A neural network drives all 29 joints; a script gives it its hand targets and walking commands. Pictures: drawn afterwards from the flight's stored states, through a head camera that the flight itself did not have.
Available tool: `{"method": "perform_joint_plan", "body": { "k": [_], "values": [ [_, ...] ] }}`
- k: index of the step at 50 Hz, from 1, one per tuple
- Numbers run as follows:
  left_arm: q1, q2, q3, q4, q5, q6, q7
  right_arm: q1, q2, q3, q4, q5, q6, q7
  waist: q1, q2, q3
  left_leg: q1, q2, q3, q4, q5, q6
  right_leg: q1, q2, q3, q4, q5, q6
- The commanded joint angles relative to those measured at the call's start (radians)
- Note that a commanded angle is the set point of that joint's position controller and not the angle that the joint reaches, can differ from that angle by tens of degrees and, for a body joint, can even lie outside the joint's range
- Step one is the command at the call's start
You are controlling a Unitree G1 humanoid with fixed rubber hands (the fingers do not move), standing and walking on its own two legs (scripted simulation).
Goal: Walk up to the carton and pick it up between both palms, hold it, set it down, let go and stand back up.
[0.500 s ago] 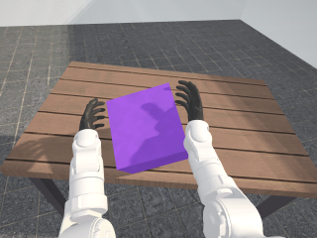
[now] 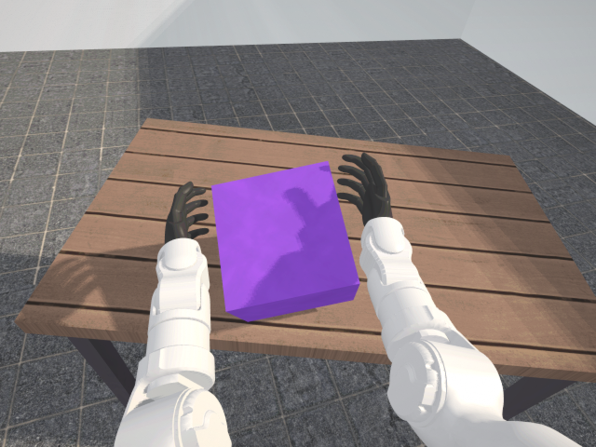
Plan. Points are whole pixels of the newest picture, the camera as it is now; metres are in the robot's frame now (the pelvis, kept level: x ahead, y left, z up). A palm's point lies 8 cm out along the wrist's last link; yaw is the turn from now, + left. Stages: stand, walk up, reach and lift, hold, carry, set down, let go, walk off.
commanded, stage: set down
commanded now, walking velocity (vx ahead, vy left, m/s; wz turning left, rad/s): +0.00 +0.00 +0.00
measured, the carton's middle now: (285, 245) +0.42 +0.04 +0.02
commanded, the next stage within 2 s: none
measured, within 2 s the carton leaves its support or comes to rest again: rests again in 1.56 s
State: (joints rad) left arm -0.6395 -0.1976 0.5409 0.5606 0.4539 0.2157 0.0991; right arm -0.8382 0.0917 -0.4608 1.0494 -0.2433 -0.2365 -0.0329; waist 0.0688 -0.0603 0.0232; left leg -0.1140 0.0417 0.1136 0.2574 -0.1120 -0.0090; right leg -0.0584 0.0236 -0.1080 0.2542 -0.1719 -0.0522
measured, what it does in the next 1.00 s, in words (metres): stands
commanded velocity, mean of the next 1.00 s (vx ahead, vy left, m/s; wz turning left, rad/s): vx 0.00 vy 0.00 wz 0.00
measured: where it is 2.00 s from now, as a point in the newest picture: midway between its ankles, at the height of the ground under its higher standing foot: outside the picture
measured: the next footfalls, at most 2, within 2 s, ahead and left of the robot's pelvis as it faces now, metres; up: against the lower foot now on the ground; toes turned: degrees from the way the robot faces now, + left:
none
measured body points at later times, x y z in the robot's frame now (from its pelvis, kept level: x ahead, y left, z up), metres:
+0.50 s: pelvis +0.01 -0.01 +0.00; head +0.03 +0.01 +0.45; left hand +0.39 +0.19 +0.08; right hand +0.45 -0.08 +0.12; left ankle +0.02 +0.12 -0.75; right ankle -0.02 -0.08 -0.75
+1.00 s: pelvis +0.02 +0.00 +0.00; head +0.06 +0.01 +0.45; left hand +0.41 +0.20 +0.06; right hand +0.47 -0.07 +0.10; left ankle +0.02 +0.12 -0.75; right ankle -0.02 -0.08 -0.75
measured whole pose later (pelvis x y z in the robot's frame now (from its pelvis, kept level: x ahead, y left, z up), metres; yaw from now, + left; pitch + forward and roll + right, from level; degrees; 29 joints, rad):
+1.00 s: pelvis +0.02 +0.00 +0.00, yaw -2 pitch +7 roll +0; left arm -0.73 -0.22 0.67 0.61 0.49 0.17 0.13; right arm -0.95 0.09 -0.59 1.06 -0.38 -0.14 0.05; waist 0.11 -0.05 -0.02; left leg -0.25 0.05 0.14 0.27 -0.13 -0.01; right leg -0.21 0.03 -0.08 0.27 -0.18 -0.06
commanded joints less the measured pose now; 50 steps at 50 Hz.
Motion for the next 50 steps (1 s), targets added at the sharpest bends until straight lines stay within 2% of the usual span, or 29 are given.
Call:
{"method": "perform_joint_plan", "body": {
  "k": [1, 4, 7, 9, 11, 12, 13, 14, 16, 17, 19, 20, 21, 23, 24, 25, 27, 28, 30, 33, 35, 36, 40, 42, 43, 44, 45, 48, 50],
  "values": [
    [-0.627, -0.405, -0.340, -0.070, -0.023, -0.088, -0.114, -0.467, 0.373, 0.214, 0.045, -0.066, 0.013, 0.138, 0.000, 0.088, -0.451, 0.264, -0.010, -0.001, 0.058, 0.391, -0.005, -0.007, 0.001, -0.011, -0.018, 0.221, 0.056],
    [-0.611, -0.385, -0.339, -0.121, -0.035, -0.090, -0.114, -0.468, 0.374, 0.244, 0.004, -0.051, 0.009, 0.137, 0.008, 0.049, -0.461, 0.267, -0.013, 0.009, 0.069, 0.434, 0.005, 0.028, 0.002, -0.009, -0.003, 0.290, 0.070],
    [-0.625, -0.368, -0.304, -0.084, -0.026, -0.080, -0.113, -0.470, 0.366, 0.207, 0.052, -0.076, 0.032, 0.144, 0.021, 0.060, -0.418, 0.214, -0.015, 0.014, 0.044, 0.349, 0.018, 0.024, -0.012, 0.008, -0.005, 0.225, 0.063],
    [-0.642, -0.360, -0.303, -0.070, -0.021, -0.081, -0.112, -0.499, 0.343, 0.176, 0.030, -0.086, 0.031, 0.147, 0.005, 0.069, -0.430, 0.197, -0.015, 0.017, 0.042, 0.325, 0.013, 0.012, -0.008, -0.002, -0.011, 0.207, 0.059],
    [-0.592, -0.358, -0.279, -0.053, 0.000, -0.079, -0.110, -0.472, 0.367, 0.199, 0.031, -0.084, 0.037, 0.154, 0.037, 0.066, -0.406, 0.203, -0.020, 0.021, 0.056, 0.393, 0.017, 0.023, -0.013, 0.009, -0.003, 0.264, 0.072],
    [-0.586, -0.377, -0.298, -0.085, -0.025, -0.079, -0.108, -0.455, 0.365, 0.188, 0.035, -0.075, 0.034, 0.153, 0.011, 0.069, -0.472, 0.251, -0.010, 0.010, 0.073, 0.441, 0.010, 0.001, -0.003, 0.000, 0.003, 0.282, 0.066],
    [-0.618, -0.358, -0.282, -0.083, -0.013, -0.096, -0.109, -0.466, 0.390, 0.217, 0.015, -0.081, 0.028, 0.153, 0.044, 0.080, -0.482, 0.196, -0.023, 0.033, 0.066, 0.427, 0.015, 0.045, -0.016, 0.017, 0.010, 0.337, 0.073],
    [-0.644, -0.354, -0.284, -0.062, -0.012, -0.098, -0.112, -0.481, 0.385, 0.199, 0.040, -0.091, 0.035, 0.149, 0.021, 0.056, -0.453, 0.152, -0.026, 0.027, 0.059, 0.391, 0.019, 0.065, -0.024, 0.020, 0.022, 0.356, 0.079],
    [-0.662, -0.352, -0.293, -0.073, -0.042, -0.109, -0.107, -0.520, 0.367, 0.196, -0.015, -0.097, 0.021, 0.151, 0.017, 0.031, -0.486, 0.151, -0.021, 0.025, 0.056, 0.394, 0.022, 0.066, -0.012, 0.005, 0.027, 0.334, 0.076],
    [-0.622, -0.349, -0.253, -0.015, -0.020, -0.106, -0.112, -0.492, 0.363, 0.187, 0.018, -0.101, 0.031, 0.153, 0.032, 0.045, -0.462, 0.140, -0.019, 0.028, 0.051, 0.352, 0.031, 0.032, -0.022, 0.015, 0.011, 0.286, 0.079],
    [-0.620, -0.364, -0.274, -0.047, -0.020, -0.096, -0.105, -0.482, 0.353, 0.165, 0.041, -0.108, 0.040, 0.159, 0.017, 0.062, -0.440, 0.171, -0.011, 0.023, 0.054, 0.376, 0.019, 0.004, -0.007, 0.005, 0.006, 0.250, 0.063],
    [-0.617, -0.349, -0.240, -0.043, -0.005, -0.105, -0.103, -0.459, 0.368, 0.168, 0.064, -0.106, 0.050, 0.163, 0.044, 0.053, -0.441, 0.153, -0.015, 0.025, 0.049, 0.347, 0.030, 0.027, -0.020, 0.022, 0.016, 0.277, 0.071],
    [-0.638, -0.341, -0.247, -0.034, -0.019, -0.098, -0.106, -0.478, 0.370, 0.167, 0.046, -0.121, 0.059, 0.161, 0.032, 0.021, -0.442, 0.135, -0.016, 0.034, 0.044, 0.332, 0.038, 0.034, -0.023, 0.021, 0.019, 0.294, 0.076],
    [-0.632, -0.313, -0.213, -0.027, -0.021, -0.100, -0.107, -0.468, 0.368, 0.165, 0.056, -0.112, 0.063, 0.161, 0.042, 0.024, -0.432, 0.088, -0.023, 0.036, 0.036, 0.307, 0.051, 0.077, -0.039, 0.036, 0.036, 0.333, 0.088],
    [-0.628, -0.310, -0.196, -0.020, -0.001, -0.100, -0.105, -0.495, 0.403, 0.202, 0.014, -0.108, 0.059, 0.164, 0.079, 0.020, -0.471, 0.056, -0.027, 0.043, 0.033, 0.321, 0.054, 0.124, -0.040, 0.044, 0.052, 0.388, 0.094],
    [-0.629, -0.321, -0.214, -0.032, -0.015, -0.100, -0.102, -0.506, 0.374, 0.175, 0.013, -0.109, 0.058, 0.165, 0.057, 0.031, -0.469, 0.063, -0.026, 0.036, 0.029, 0.322, 0.046, 0.098, -0.034, 0.036, 0.047, 0.366, 0.087],
    [-0.633, -0.329, -0.219, -0.035, -0.007, -0.107, -0.107, -0.492, 0.394, 0.186, 0.028, -0.106, 0.055, 0.169, 0.063, 0.034, -0.488, 0.057, -0.026, 0.038, 0.051, 0.367, 0.049, 0.105, -0.039, 0.044, 0.055, 0.413, 0.090],
    [-0.627, -0.323, -0.214, -0.010, -0.001, -0.102, -0.104, -0.483, 0.374, 0.176, 0.038, -0.118, 0.060, 0.166, 0.059, 0.042, -0.456, 0.041, -0.027, 0.037, 0.036, 0.314, 0.045, 0.100, -0.041, 0.039, 0.053, 0.379, 0.091],
    [-0.643, -0.346, -0.234, -0.050, -0.028, -0.108, -0.098, -0.485, 0.355, 0.131, 0.034, -0.151, 0.058, 0.169, 0.030, 0.033, -0.519, 0.126, -0.016, 0.031, 0.045, 0.359, 0.035, 0.039, -0.020, 0.016, 0.041, 0.335, 0.078],
    [-0.630, -0.311, -0.185, -0.010, 0.009, -0.114, -0.095, -0.497, 0.379, 0.148, 0.033, -0.141, 0.060, 0.174, 0.065, 0.040, -0.491, 0.046, -0.024, 0.044, 0.040, 0.338, 0.048, 0.076, -0.038, 0.040, 0.052, 0.392, 0.085],
    [-0.623, -0.324, -0.181, -0.003, 0.011, -0.105, -0.088, -0.496, 0.373, 0.124, 0.044, -0.149, 0.068, 0.177, 0.050, 0.050, -0.483, 0.057, -0.024, 0.039, 0.047, 0.343, 0.046, 0.055, -0.036, 0.034, 0.052, 0.372, 0.083],
    [-0.622, -0.310, -0.156, -0.017, 0.011, -0.104, -0.092, -0.496, 0.362, 0.129, 0.053, -0.154, 0.079, 0.180, 0.075, 0.020, -0.454, 0.057, -0.017, 0.041, 0.040, 0.345, 0.060, 0.065, -0.032, 0.042, 0.048, 0.355, 0.080],
    [-0.652, -0.318, -0.170, -0.013, -0.003, -0.095, -0.074, -0.504, 0.342, 0.102, 0.059, -0.150, 0.091, 0.190, 0.069, 0.042, -0.503, 0.098, -0.011, 0.034, 0.055, 0.381, 0.049, 0.010, -0.028, 0.041, 0.030, 0.304, 0.066],
    [-0.635, -0.292, -0.137, 0.024, 0.011, -0.102, -0.084, -0.497, 0.362, 0.112, 0.048, -0.165, 0.102, 0.188, 0.077, 0.003, -0.484, 0.033, -0.020, 0.043, 0.053, 0.360, 0.064, 0.070, -0.041, 0.061, 0.047, 0.403, 0.084],
    [-0.623, -0.320, -0.181, -0.016, -0.015, -0.102, -0.076, -0.491, 0.354, 0.112, 0.027, -0.156, 0.091, 0.188, 0.054, 0.025, -0.563, 0.082, -0.014, 0.036, 0.073, 0.434, 0.052, 0.075, -0.031, 0.049, 0.066, 0.448, 0.079],
    [-0.649, -0.305, -0.139, 0.019, 0.003, -0.105, -0.084, -0.504, 0.359, 0.093, 0.075, -0.167, 0.105, 0.193, 0.074, 0.016, -0.494, 0.023, -0.021, 0.044, 0.055, 0.371, 0.060, 0.067, -0.044, 0.058, 0.058, 0.393, 0.082],
    [-0.630, -0.321, -0.144, 0.027, 0.018, -0.102, -0.081, -0.493, 0.358, 0.083, 0.066, -0.188, 0.103, 0.192, 0.058, 0.035, -0.505, 0.045, -0.016, 0.043, 0.044, 0.347, 0.053, 0.034, -0.037, 0.046, 0.048, 0.344, 0.078],
    [-0.633, -0.351, -0.162, -0.013, 0.009, -0.102, -0.054, -0.502, 0.336, 0.051, 0.094, -0.177, 0.098, 0.206, 0.067, 0.097, -0.541, 0.146, 0.000, 0.035, 0.085, 0.521, 0.022, -0.067, -0.011, 0.032, 0.031, 0.312, 0.049],
    [-0.613, -0.327, -0.143, 0.016, 0.026, -0.097, -0.059, -0.479, 0.346, 0.064, 0.093, -0.180, 0.113, 0.210, 0.070, 0.071, -0.530, 0.159, 0.001, 0.028, 0.103, 0.510, 0.030, -0.081, -0.015, 0.041, 0.027, 0.313, 0.052]
  ]
}}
